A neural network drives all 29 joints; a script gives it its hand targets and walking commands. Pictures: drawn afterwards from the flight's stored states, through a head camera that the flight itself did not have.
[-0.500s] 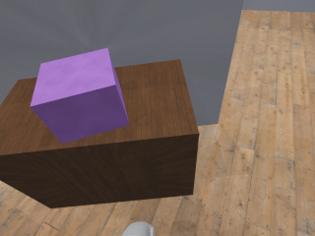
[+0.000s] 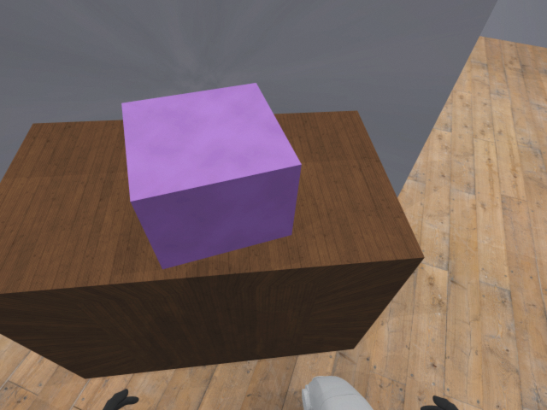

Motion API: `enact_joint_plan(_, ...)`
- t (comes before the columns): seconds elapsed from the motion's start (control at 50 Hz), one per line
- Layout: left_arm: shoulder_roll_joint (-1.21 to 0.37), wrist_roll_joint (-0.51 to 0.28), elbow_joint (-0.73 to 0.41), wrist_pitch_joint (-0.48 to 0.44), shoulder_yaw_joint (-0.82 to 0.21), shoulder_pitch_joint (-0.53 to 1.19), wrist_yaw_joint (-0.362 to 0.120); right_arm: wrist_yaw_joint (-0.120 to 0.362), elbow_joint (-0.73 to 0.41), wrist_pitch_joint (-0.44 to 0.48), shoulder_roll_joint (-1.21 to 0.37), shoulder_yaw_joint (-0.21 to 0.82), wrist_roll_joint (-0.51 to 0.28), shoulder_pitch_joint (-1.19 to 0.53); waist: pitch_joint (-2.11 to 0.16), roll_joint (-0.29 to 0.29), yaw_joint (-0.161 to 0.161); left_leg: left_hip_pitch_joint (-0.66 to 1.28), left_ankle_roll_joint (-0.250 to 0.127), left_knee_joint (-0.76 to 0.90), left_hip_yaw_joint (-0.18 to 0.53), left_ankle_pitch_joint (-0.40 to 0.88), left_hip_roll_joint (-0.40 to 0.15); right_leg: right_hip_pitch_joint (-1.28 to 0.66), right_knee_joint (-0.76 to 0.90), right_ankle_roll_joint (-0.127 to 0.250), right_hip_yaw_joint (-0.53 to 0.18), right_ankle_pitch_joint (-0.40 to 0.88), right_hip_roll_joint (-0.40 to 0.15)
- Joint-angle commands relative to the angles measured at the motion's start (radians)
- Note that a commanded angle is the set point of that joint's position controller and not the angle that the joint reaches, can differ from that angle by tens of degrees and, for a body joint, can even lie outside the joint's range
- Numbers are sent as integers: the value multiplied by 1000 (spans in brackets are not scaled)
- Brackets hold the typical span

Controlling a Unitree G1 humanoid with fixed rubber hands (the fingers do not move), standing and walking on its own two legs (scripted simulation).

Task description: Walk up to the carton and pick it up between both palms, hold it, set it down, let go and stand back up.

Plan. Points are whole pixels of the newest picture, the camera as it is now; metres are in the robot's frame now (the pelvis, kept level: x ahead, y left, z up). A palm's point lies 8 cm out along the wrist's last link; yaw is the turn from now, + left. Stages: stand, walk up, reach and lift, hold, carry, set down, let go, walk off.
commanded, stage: walk up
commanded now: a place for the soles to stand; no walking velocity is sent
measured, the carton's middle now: (211, 172) +0.55 +0.10 -0.01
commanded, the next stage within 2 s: none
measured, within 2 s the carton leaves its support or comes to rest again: neither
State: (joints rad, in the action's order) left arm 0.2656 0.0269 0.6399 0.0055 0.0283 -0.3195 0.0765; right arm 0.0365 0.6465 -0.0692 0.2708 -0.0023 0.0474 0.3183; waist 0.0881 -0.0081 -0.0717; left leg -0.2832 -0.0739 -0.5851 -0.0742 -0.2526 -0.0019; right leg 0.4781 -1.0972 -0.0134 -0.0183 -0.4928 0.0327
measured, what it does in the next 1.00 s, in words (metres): steps to the left: right foot, then left foot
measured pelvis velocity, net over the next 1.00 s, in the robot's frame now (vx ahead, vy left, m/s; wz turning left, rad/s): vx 0.05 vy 0.14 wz -0.01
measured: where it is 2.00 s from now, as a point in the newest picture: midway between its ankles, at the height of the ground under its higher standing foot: outside the picture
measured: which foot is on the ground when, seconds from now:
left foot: down 0.00-0.18, up 0.20-0.46, down 0.48-0.96, up 0.98-1.00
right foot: up 0.00-0.16, down 0.18-0.48, up 0.50-0.94, down 0.96-1.00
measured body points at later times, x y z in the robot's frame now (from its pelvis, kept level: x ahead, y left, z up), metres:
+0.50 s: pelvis +0.02 +0.14 -0.02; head +0.04 +0.14 +0.42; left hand +0.12 +0.42 -0.13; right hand +0.10 -0.14 -0.14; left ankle +0.04 +0.28 -0.74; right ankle +0.07 -0.05 -0.73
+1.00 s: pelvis +0.05 +0.14 -0.01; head +0.09 +0.13 +0.44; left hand +0.21 +0.38 -0.12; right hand +0.09 -0.15 -0.12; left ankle +0.04 +0.28 -0.72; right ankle +0.07 +0.03 -0.73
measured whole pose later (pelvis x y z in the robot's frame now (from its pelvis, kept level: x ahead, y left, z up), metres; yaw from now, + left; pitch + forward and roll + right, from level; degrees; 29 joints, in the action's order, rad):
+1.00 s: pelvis +0.05 +0.14 -0.01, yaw +0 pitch -2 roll -1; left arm 0.26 0.05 0.68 0.05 0.02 -0.16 -0.02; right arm -0.04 0.62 -0.02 0.31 -0.03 0.02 0.41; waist 0.12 0.03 -0.04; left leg -0.30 0.02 -0.76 0.07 -0.41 -0.04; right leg 0.30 -0.62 0.03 0.06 -0.28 0.02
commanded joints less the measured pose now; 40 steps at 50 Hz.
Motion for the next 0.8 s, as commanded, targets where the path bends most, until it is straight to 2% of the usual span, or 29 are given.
enact_joint_plan(0.0, 85, -8, -67, -16, 28, -37, 13, -7, -68, 15, 145, -29, 9, 34, -33, 138, -13, 90, -125, 204, 245, 215, -222, 26, 239, -4, 12, 59, -16)
enact_joint_plan(0.06, 78, -9, -53, -18, 33, -68, 16, -5, -82, -4, 167, -21, 4, -17, -55, 124, 11, 3, -97, 179, 227, 150, -218, -125, 388, 26, 46, 212, -12)
enact_joint_plan(0.1, 87, -4, -39, -25, 42, -106, 20, -1, -89, -13, 175, -14, -3, -54, -63, 92, 50, -71, -44, 123, 209, 145, -194, -254, 532, 48, 56, 349, -19)
enact_joint_plan(0.12, 106, 6, -37, -31, 48, -125, 22, -1, -86, -11, 171, -10, -10, -58, -60, 69, 75, -149, -1, 78, 207, 126, -184, -341, 568, 72, 2, 388, -52)
enact_joint_plan(0.14, 144, 15, -27, -38, 60, -180, 24, 1, -90, -6, 170, -8, -14, -62, -88, 36, 109, -263, 50, -5, 197, 49, -157, -452, 582, 130, -136, 384, -147)
enact_joint_plan(0.16, 199, 22, -28, -41, 80, -223, 29, 5, -96, -2, 142, -4, -9, -38, -135, -104, 133, -350, 113, -252, 117, -164, -64, -500, 654, 251, -433, 278, -385)
enact_joint_plan(0.18, 214, 20, -26, -33, 89, -187, 39, 1, -84, -20, 174, -29, 3, -13, -85, -145, 137, -372, 137, -571, 90, -386, -11, -378, 731, 376, -583, 307, -523)
enact_joint_plan(0.2, 216, 15, -48, -38, 99, -116, 47, -5, -78, -39, 192, -44, 19, -11, -72, -124, 104, -376, 122, -708, 186, -347, -48, -325, 747, 398, -613, 284, -536)
enact_joint_plan(0.22, 193, 16, -66, -43, 92, -56, 47, -5, -75, -42, 201, -49, 25, -16, -61, -90, 76, -378, 128, -760, 210, -305, -46, -293, 751, 389, -533, 350, -497)
enact_joint_plan(0.24, 171, 25, -78, -44, 85, -15, 45, -2, -76, -40, 188, -56, 22, -8, -57, -61, 62, -366, 130, -775, 218, -269, -40, -269, 741, 351, -442, 345, -435)
enact_joint_plan(0.28, 166, 31, -92, -45, 82, 48, 25, 7, -72, -30, 154, -68, 11, 45, -97, -59, 46, -264, 126, -724, 201, -215, -18, -197, 716, 279, -287, 255, -334)
enact_joint_plan(0.3, 159, 29, -93, -40, 79, 73, 9, 13, -66, -24, 125, -64, -2, 61, -98, -103, 48, -235, 129, -647, 159, -214, -2, -168, 719, 255, -203, 170, -271)
enact_joint_plan(0.34, 151, 27, -96, -26, 74, 105, -22, 19, -67, -4, 77, -53, -22, 75, -82, -213, 59, -124, 119, -371, 81, -236, -1, -101, 705, 200, -62, 46, -183)
enact_joint_plan(0.36, 159, 30, -87, -18, 76, 80, -37, 17, -73, 10, 66, -50, -33, 63, -81, -256, 85, -87, 115, -245, 39, -264, 16, -104, 683, 197, -40, 0, -169)
enact_joint_plan(0.38, 165, 27, -82, -9, 78, 62, -47, 8, -70, 23, 64, -54, -36, 69, -77, -270, 93, -41, 115, -142, 12, -212, 31, -94, 644, 197, -30, -24, -161)
enact_joint_plan(0.4, 166, 21, -81, 1, 75, 57, -53, -5, -60, 35, 67, -62, -34, 105, -82, -238, 69, 62, 113, -34, -23, -107, 48, -43, 568, 182, -13, -73, -152)
enact_joint_plan(0.42, 153, 20, -79, 9, 66, 52, -54, -20, -36, 46, 75, -73, -31, 179, -93, -171, 25, 175, 112, 44, -53, -26, 70, 23, 448, 163, 10, -108, -130)
enact_joint_plan(0.44, 112, 22, -73, 14, 51, 17, -53, -30, -37, 60, 108, -81, -28, 199, -81, -66, 21, 214, 109, 66, 34, -35, 31, 84, 331, 121, 41, -124, -106)
enact_joint_plan(0.46, 59, 14, -89, 19, 33, -31, -56, -31, -65, 70, 187, -91, -16, 169, -57, 121, 42, 162, 48, 188, 347, -242, -144, 158, 228, 64, 67, -102, -53)
enact_joint_plan(0.48, 55, 2, -98, 26, 28, -39, -57, -40, -90, 74, 273, -105, -7, 116, -4, 245, 46, 18, -90, 319, 668, -406, -365, 189, 125, 33, 12, -131, -55)
enact_joint_plan(0.5, 121, 1, -102, 33, 55, 21, -54, -53, -91, 71, 278, -111, -18, 70, 89, 215, 26, -147, -175, 380, 762, -504, -425, 133, 28, 14, -60, -97, -95)
enact_joint_plan(0.52, 147, 9, -86, 37, 63, 45, -54, -56, -95, 76, 236, -99, -24, 51, 143, 154, 40, -156, -159, 370, 710, -406, -384, 131, 10, 4, -72, -50, -106)
enact_joint_plan(0.54, 141, 8, -60, 37, 62, 40, -58, -58, -100, 82, 205, -88, -16, 42, 143, 137, 48, -108, -133, 321, 583, -220, -324, 133, 28, 2, -67, -6, -116)
enact_joint_plan(0.56, 128, 8, -37, 33, 60, 14, -59, -62, -105, 88, 184, -80, -9, 42, 97, 169, 60, -47, -103, 270, 469, -31, -276, 124, 57, -9, -53, 22, -117)
enact_joint_plan(0.58, 120, 12, -22, 30, 57, -4, -63, -66, -102, 94, 162, -77, -5, 42, 37, 192, 67, 12, -76, 233, 398, 80, -241, 99, 86, -21, -39, 43, -114)
enact_joint_plan(0.6, 111, 14, -18, 31, 53, -1, -70, -68, -100, 98, 163, -74, 1, 65, 6, 207, 63, 50, -74, 202, 362, 208, -234, 77, 114, -24, -19, 43, -106)
enact_joint_plan(0.68, 101, 29, -28, 43, 41, 99, -85, -88, -76, 108, 164, -74, -6, 199, -63, 191, 10, 249, -95, 105, 327, 681, -243, 113, 172, -28, 10, 55, -78)
enact_joint_plan(0.72, 86, 26, -29, 48, 35, 114, -90, -96, -78, 102, 170, -75, -6, 216, -98, 180, 8, 282, -116, 86, 320, 749, -251, 98, 186, -24, 16, 70, -71)
enact_joint_plan(0.78, 81, 23, -36, 53, 30, 141, -97, -97, -91, 92, 177, -77, -1, 189, -103, 191, 9, 241, -134, 89, 312, 670, -243, 37, 237, -20, 27, 70, -62)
